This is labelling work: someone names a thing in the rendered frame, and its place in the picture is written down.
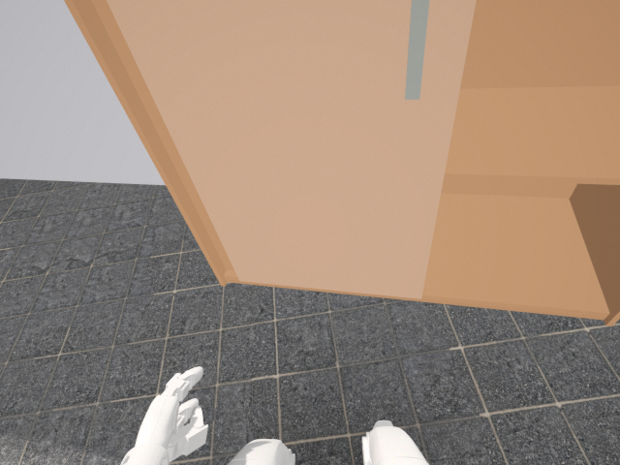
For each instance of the handle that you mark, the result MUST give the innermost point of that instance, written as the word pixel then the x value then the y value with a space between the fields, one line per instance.
pixel 418 26

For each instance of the right robot thigh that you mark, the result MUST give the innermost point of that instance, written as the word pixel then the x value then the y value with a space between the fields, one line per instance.
pixel 390 445

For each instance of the left robot thigh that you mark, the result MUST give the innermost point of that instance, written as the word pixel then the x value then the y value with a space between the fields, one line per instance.
pixel 264 452

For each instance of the robot left forearm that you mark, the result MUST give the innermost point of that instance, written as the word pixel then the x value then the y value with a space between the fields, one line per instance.
pixel 146 454

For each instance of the robot left hand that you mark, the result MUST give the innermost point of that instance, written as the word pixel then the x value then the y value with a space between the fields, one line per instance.
pixel 164 421

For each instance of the robot thigh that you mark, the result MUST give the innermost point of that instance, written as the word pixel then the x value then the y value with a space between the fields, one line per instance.
pixel 390 445
pixel 264 452

